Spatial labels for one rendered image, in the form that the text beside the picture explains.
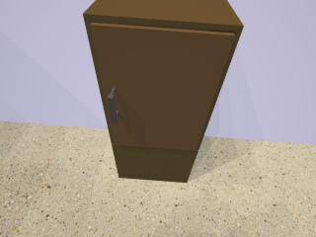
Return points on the handle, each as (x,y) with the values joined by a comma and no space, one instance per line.
(112,106)

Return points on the cupboard door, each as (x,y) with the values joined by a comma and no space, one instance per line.
(165,81)

